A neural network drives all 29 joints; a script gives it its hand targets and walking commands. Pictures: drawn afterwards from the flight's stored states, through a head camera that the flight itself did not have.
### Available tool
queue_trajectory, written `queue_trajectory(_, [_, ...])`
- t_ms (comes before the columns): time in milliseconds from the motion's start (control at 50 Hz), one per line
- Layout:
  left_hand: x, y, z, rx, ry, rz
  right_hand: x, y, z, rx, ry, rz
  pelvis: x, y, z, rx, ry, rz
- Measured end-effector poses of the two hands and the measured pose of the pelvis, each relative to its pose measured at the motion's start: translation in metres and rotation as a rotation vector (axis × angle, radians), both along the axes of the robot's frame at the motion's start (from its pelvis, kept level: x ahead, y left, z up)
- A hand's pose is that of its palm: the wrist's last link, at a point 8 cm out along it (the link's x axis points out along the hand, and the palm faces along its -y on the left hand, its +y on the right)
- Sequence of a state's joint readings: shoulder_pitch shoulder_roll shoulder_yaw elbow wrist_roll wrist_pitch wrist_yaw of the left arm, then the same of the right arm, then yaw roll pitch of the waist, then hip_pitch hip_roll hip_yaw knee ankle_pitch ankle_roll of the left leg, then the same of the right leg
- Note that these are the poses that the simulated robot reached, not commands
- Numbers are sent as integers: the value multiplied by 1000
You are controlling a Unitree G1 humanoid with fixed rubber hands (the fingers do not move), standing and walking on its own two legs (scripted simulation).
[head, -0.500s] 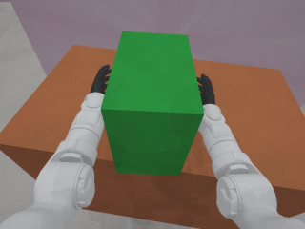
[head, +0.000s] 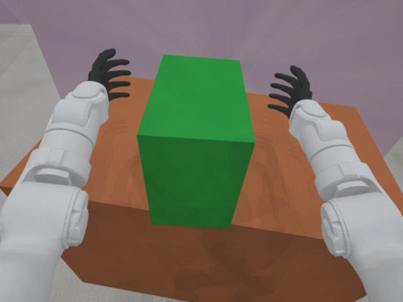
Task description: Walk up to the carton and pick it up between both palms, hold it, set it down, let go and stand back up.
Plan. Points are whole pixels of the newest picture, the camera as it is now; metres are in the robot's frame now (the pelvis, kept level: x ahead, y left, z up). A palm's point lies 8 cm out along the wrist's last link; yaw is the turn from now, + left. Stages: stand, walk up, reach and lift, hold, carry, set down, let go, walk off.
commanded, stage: set down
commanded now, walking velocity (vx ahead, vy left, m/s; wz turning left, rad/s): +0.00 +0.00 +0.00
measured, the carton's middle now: (196, 141) +0.46 +0.01 +0.09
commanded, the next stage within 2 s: none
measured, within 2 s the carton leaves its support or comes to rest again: neither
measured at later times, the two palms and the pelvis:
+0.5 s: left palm (71, 82) +0.42 +0.23 +0.26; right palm (295, 95) +0.43 -0.16 +0.25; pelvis +0.00 +0.00 +0.00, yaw +1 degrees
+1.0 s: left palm (80, 133) +0.37 +0.22 +0.19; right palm (298, 146) +0.37 -0.17 +0.17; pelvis +0.00 -0.01 +0.00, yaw +0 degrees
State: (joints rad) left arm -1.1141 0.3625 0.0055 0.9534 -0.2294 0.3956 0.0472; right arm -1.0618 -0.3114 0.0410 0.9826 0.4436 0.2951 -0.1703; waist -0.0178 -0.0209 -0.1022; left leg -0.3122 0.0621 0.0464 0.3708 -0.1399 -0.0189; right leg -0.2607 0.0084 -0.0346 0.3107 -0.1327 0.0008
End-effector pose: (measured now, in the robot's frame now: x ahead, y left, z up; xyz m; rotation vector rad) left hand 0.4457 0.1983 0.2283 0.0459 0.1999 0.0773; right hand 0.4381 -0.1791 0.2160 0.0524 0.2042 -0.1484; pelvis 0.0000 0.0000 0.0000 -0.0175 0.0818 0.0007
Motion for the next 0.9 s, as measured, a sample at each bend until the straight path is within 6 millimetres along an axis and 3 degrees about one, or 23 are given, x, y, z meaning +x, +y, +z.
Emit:
queue_trajectory(80, [1, -8, 9, 8, 26, -2, 1, 4, 7, 16, 28, 2, -5, 0, -1, 2, 22, 4])
queue_trajectory(220, [9, -23, 30, -15, 4, -24, 8, 11, 41, -3, -12, -4, -2, -3, -1, 1, 35, -4])
queue_trajectory(340, [-1, -4, 44, -17, -30, 3, 2, 20, 56, -3, -40, 24, 5, -4, 2, 0, -25, -12])
queue_trajectory(500, [-29, 32, 28, 10, 3, 40, -12, 19, 29, 18, -6, 28, 1, -3, 2, -4, -88, 17])
queue_trajectory(720, [-51, 4, -25, 1, 56, -28, -45, 2, -23, 40, 18, 15, -9, -1, 2, 1, -113, 7])
queue_trajectory(800, [-55, 0, -28, -17, 38, -12, -53, 1, -31, 31, 10, 28, -11, -3, 1, 4, -107, -5])
queue_trajectory(900, [-62, 10, -27, -13, 16, 18, -60, 6, -28, 34, -38, 42, -9, -5, 1, 6, -122, -17])
